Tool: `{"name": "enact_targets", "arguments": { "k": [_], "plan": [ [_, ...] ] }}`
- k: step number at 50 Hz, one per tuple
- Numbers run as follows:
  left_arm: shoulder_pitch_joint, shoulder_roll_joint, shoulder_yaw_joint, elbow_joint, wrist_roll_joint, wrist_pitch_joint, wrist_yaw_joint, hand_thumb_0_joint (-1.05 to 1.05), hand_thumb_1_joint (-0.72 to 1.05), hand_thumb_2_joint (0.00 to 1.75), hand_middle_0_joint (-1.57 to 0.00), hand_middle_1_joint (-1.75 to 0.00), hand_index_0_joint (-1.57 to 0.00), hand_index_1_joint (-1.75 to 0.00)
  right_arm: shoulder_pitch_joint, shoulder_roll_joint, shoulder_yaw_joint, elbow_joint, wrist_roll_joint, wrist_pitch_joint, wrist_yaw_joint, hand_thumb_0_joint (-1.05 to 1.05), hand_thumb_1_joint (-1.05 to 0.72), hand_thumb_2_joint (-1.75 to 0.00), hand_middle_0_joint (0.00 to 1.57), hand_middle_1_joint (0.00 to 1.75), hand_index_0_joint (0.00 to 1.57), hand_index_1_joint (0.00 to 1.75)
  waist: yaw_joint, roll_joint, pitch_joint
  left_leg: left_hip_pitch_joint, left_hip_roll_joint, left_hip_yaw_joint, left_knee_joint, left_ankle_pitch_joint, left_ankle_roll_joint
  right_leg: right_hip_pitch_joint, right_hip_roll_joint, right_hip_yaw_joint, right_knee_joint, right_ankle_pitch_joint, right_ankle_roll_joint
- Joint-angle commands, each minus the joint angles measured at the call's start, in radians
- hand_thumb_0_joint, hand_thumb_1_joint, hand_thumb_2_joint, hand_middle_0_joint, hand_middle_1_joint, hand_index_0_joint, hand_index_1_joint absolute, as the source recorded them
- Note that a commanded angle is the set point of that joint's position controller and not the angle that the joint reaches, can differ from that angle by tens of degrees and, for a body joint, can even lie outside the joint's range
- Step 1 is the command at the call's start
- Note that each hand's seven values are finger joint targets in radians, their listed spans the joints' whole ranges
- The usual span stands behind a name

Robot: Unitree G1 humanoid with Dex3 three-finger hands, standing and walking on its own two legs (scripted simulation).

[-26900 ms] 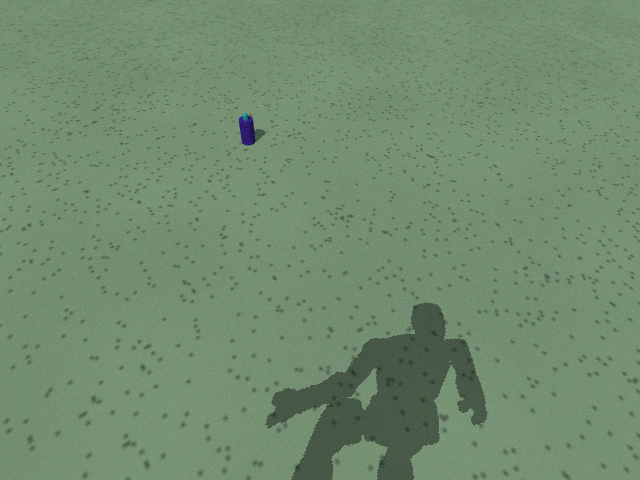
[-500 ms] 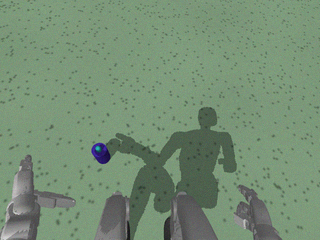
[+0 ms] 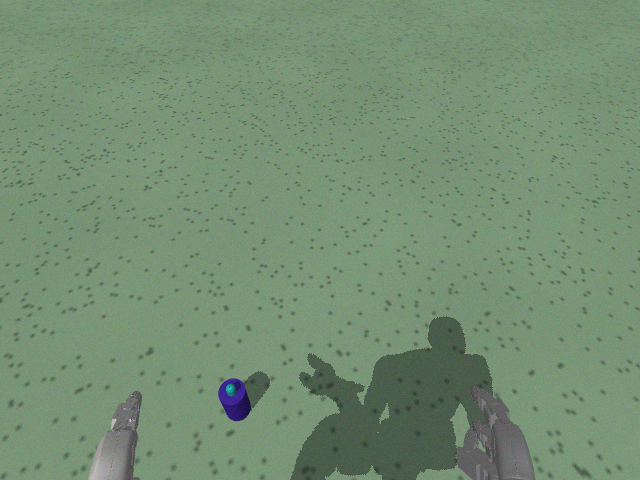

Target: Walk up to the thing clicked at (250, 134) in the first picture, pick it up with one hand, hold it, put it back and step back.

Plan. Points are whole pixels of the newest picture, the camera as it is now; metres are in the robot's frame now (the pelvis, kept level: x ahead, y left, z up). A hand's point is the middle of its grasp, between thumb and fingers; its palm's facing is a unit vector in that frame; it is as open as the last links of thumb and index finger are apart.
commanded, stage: home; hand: left
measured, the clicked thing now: (234, 398) +0.46 +0.22 -0.64
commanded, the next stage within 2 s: stand in 1.48 s
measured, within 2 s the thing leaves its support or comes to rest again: neither
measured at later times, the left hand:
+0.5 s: hand (174, 474) +0.16 +0.17 -0.05, palm faces +0.10 -0.95 -0.29, open 17.3 cm
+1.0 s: hand (173, 475) +0.16 +0.17 -0.05, palm faces +0.10 -0.96 -0.28, open 17.3 cm
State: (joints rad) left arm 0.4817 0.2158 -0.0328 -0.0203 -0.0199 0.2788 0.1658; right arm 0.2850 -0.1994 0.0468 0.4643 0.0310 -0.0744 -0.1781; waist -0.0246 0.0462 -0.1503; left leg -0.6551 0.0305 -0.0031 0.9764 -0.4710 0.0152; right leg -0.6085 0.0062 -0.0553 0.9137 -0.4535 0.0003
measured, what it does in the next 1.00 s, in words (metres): stands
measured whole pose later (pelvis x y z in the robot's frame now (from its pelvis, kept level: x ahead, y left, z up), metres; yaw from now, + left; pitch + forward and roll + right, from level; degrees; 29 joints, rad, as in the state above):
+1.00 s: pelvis +0.00 -0.01 +0.01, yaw +1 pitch +7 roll -2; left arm 0.47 0.22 -0.02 0.02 -0.02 0.25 0.13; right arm 0.29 -0.21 0.04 0.50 0.02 -0.13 -0.18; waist -0.02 0.03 -0.11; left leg -0.61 0.03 -0.01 0.93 -0.44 0.00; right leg -0.57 0.01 -0.06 0.88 -0.44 -0.01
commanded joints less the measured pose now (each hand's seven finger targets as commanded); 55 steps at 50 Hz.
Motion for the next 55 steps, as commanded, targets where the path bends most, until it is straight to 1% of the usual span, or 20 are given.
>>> {"name": "enact_targets", "arguments": {
  "k": [1, 2, 6, 10, 13, 15, 17, 18, 19, 20, 21, 24, 25, 26, 27, 31, 34, 40, 53, 55],
  "plan": [
    [-0.044, 0.113, 0.080, -0.188, 0.013, -0.052, 0.000, 0.00, -0.47, 0.10, -0.06, -0.07, -0.06, -0.07, -0.060, -0.128, -0.061, -0.149, -0.011, -0.069, -0.016, 0.00, -0.90, -0.90, 0.20, 0.30, 0.20, 0.30, -0.009, -0.020, -0.015, 0.084, -0.009, -0.027, -0.195, 0.159, 0.000, 0.040, 0.026, -0.011, -0.147, 0.134, -0.015],
    [-0.047, 0.102, 0.075, -0.159, 0.016, -0.055, -0.003, 0.00, -0.46, 0.11, -0.06, -0.07, -0.06, -0.07, -0.054, -0.129, -0.062, -0.146, -0.014, -0.072, -0.016, 0.00, -0.90, -0.90, 0.20, 0.30, 0.20, 0.30, -0.019, -0.026, -0.020, 0.088, -0.012, -0.019, -0.185, 0.171, 0.001, 0.038, 0.023, -0.004, -0.148, 0.150, -0.016],
    [-0.076, 0.091, 0.057, -0.194, 0.015, -0.068, -0.010, 0.00, -0.49, 0.09, -0.06, -0.07, -0.06, -0.06, -0.056, -0.129, -0.059, -0.145, -0.019, -0.082, -0.014, 0.00, -0.90, -0.90, 0.20, 0.30, 0.20, 0.30, -0.010, 0.016, -0.048, 0.115, -0.018, -0.016, -0.192, 0.163, -0.002, 0.050, 0.019, 0.001, -0.154, 0.143, -0.018],
    [-0.068, 0.097, 0.065, -0.201, 0.014, -0.065, -0.008, 0.00, -0.51, 0.08, -0.05, -0.06, -0.06, -0.06, -0.058, -0.124, -0.054, -0.137, -0.019, -0.096, -0.016, 0.00, -0.90, -0.90, 0.20, 0.30, 0.20, 0.30, -0.002, 0.029, -0.073, 0.136, -0.023, -0.011, -0.184, 0.202, -0.004, 0.078, 0.016, 0.004, -0.162, 0.181, -0.017],
    [-0.043, 0.096, 0.068, -0.158, 0.015, -0.066, -0.011, 0.00, -0.54, 0.07, -0.05, -0.06, -0.05, -0.06, -0.064, -0.126, -0.055, -0.127, -0.019, -0.096, -0.014, 0.00, -0.90, -0.90, 0.20, 0.30, 0.20, 0.30, -0.001, 0.005, -0.025, 0.105, -0.020, -0.024, -0.203, 0.163, -0.004, 0.066, 0.021, -0.008, -0.164, 0.142, -0.018],
    [-0.052, 0.092, 0.066, -0.161, 0.015, -0.069, -0.012, 0.00, -0.54, 0.06, -0.05, -0.06, -0.05, -0.06, -0.072, -0.125, -0.055, -0.136, -0.019, -0.096, -0.016, 0.00, -0.90, -0.90, 0.20, 0.30, 0.20, 0.30, -0.002, -0.010, -0.048, 0.116, -0.022, -0.020, -0.191, 0.193, -0.002, 0.078, 0.020, -0.005, -0.170, 0.169, -0.015],
    [-0.041, 0.110, 0.084, -0.156, 0.012, -0.069, -0.012, 0.00, -0.53, 0.07, -0.05, -0.06, -0.05, -0.06, -0.071, -0.127, -0.055, -0.133, -0.016, -0.095, -0.014, 0.00, -0.90, -0.90, 0.20, 0.30, 0.20, 0.30, 0.008, -0.010, -0.034, 0.100, -0.026, -0.013, -0.186, 0.189, 0.002, 0.078, 0.015, 0.002, -0.178, 0.170, -0.014],
    [-0.049, 0.105, 0.078, -0.148, 0.013, -0.070, -0.014, 0.00, -0.55, 0.06, -0.05, -0.06, -0.05, -0.06, -0.073, -0.132, -0.057, -0.135, -0.017, -0.096, -0.013, 0.00, -0.90, -0.90, 0.20, 0.30, 0.20, 0.30, 0.002, -0.017, -0.020, 0.101, -0.023, -0.018, -0.198, 0.170, 0.000, 0.071, 0.018, -0.003, -0.174, 0.149, -0.015],
    [-0.035, 0.101, 0.077, -0.150, 0.012, -0.073, -0.015, 0.00, -0.54, 0.07, -0.05, -0.06, -0.05, -0.06, -0.080, -0.126, -0.054, -0.137, -0.016, -0.097, -0.013, 0.00, -0.90, -0.90, 0.20, 0.30, 0.20, 0.30, 0.013, -0.013, -0.019, 0.093, -0.026, -0.013, -0.196, 0.156, 0.001, 0.075, 0.015, 0.000, -0.184, 0.139, -0.014],
    [-0.044, 0.092, 0.068, -0.139, 0.013, -0.075, -0.016, 0.00, -0.53, 0.07, -0.05, -0.06, -0.05, -0.06, -0.075, -0.131, -0.059, -0.139, -0.017, -0.097, -0.013, 0.00, -0.90, -0.90, 0.20, 0.30, 0.20, 0.30, 0.000, -0.026, -0.016, 0.095, -0.026, -0.011, -0.196, 0.144, 0.002, 0.065, 0.017, 0.001, -0.185, 0.129, -0.012],
    [-0.033, 0.095, 0.073, -0.140, 0.012, -0.075, -0.016, 0.00, -0.54, 0.06, -0.05, -0.06, -0.05, -0.06, -0.080, -0.130, -0.058, -0.138, -0.015, -0.099, -0.013, 0.00, -0.90, -0.90, 0.20, 0.30, 0.20, 0.30, 0.009, -0.029, -0.019, 0.098, -0.026, -0.009, -0.196, 0.142, 0.003, 0.070, 0.014, 0.003, -0.193, 0.128, -0.012],
    [-0.039, 0.105, 0.076, -0.155, 0.014, -0.077, -0.017, 0.00, -0.54, 0.07, -0.05, -0.06, -0.05, -0.06, -0.066, -0.133, -0.062, -0.138, -0.016, -0.101, -0.012, 0.00, -0.90, -0.90, 0.20, 0.30, 0.20, 0.30, 0.002, -0.013, -0.060, 0.114, -0.027, -0.008, -0.186, 0.186, 0.002, 0.080, 0.016, 0.006, -0.177, 0.174, -0.013],
    [-0.037, 0.096, 0.069, -0.146, 0.012, -0.077, -0.019, 0.00, -0.53, 0.07, -0.05, -0.06, -0.05, -0.06, -0.070, -0.131, -0.060, -0.133, -0.015, -0.101, -0.011, 0.00, -0.90, -0.90, 0.20, 0.30, 0.20, 0.30, 0.005, -0.012, -0.027, 0.106, -0.026, -0.009, -0.192, 0.170, 0.001, 0.072, 0.016, 0.003, -0.178, 0.156, -0.013],
    [-0.029, 0.108, 0.081, -0.158, 0.015, -0.078, -0.017, 0.00, -0.54, 0.07, -0.05, -0.06, -0.05, -0.06, -0.062, -0.131, -0.062, -0.137, -0.016, -0.100, -0.013, 0.00, -0.90, -0.90, 0.20, 0.30, 0.20, 0.30, 0.006, -0.014, -0.077, 0.122, -0.026, -0.008, -0.181, 0.204, 0.002, 0.094, 0.016, 0.006, -0.175, 0.188, -0.013],
    [-0.047, 0.095, 0.065, -0.145, 0.013, -0.077, -0.019, 0.00, -0.54, 0.07, -0.05, -0.06, -0.05, -0.06, -0.071, -0.130, -0.060, -0.133, -0.015, -0.100, -0.014, 0.00, -0.90, -0.90, 0.20, 0.30, 0.20, 0.30, -0.003, -0.031, -0.038, 0.110, -0.026, -0.005, -0.184, 0.181, 0.005, 0.074, 0.014, 0.008, -0.185, 0.172, -0.010],
    [-0.056, 0.099, 0.073, -0.144, 0.015, -0.081, -0.020, 0.00, -0.53, 0.07, -0.05, -0.06, -0.05, -0.06, -0.065, -0.127, -0.059, -0.125, -0.018, -0.106, -0.018, 0.00, -0.90, -0.90, 0.20, 0.30, 0.20, 0.30, -0.006, -0.046, -0.023, 0.098, -0.028, 0.000, -0.176, 0.151, 0.009, 0.074, 0.007, 0.018, -0.201, 0.151, -0.004],
    [-0.051, 0.104, 0.079, -0.151, 0.015, -0.080, -0.021, 0.00, -0.55, 0.06, -0.05, -0.06, -0.05, -0.06, -0.061, -0.132, -0.063, -0.126, -0.017, -0.107, -0.021, 0.00, -0.90, -0.90, 0.20, 0.30, 0.20, 0.30, -0.005, -0.031, -0.062, 0.117, -0.029, 0.004, -0.168, 0.194, 0.008, 0.086, 0.007, 0.024, -0.194, 0.199, -0.005],
    [-0.052, 0.100, 0.074, -0.150, 0.014, -0.080, -0.023, 0.00, -0.53, 0.07, -0.05, -0.06, -0.05, -0.06, -0.072, -0.129, -0.060, -0.125, -0.016, -0.111, -0.018, 0.00, -0.90, -0.90, 0.20, 0.30, 0.20, 0.30, 0.001, -0.013, -0.019, 0.103, -0.027, -0.006, -0.196, 0.141, 0.005, 0.069, 0.012, 0.010, -0.193, 0.131, -0.011],
    [-0.056, 0.097, 0.070, -0.156, 0.015, -0.085, -0.027, 0.00, -0.53, 0.07, -0.05, -0.06, -0.05, -0.06, -0.069, -0.132, -0.063, -0.122, -0.018, -0.117, -0.021, 0.00, -0.90, -0.90, 0.20, 0.30, 0.20, 0.30, 0.000, -0.020, -0.045, 0.123, -0.024, -0.009, -0.196, 0.177, 0.003, 0.077, 0.016, 0.004, -0.181, 0.165, -0.013],
    [-0.043, 0.088, 0.065, -0.153, 0.015, -0.083, -0.026, 0.00, -0.53, 0.07, -0.05, -0.06, -0.05, -0.06, -0.060, -0.135, -0.066, -0.113, -0.020, -0.119, -0.019, 0.00, -0.90, -0.90, 0.20, 0.30, 0.20, 0.30, 0.000, 0.010, -0.069, 0.148, -0.018, -0.020, -0.198, 0.232, -0.005, 0.082, 0.024, -0.007, -0.155, 0.202, -0.019]
  ]
}}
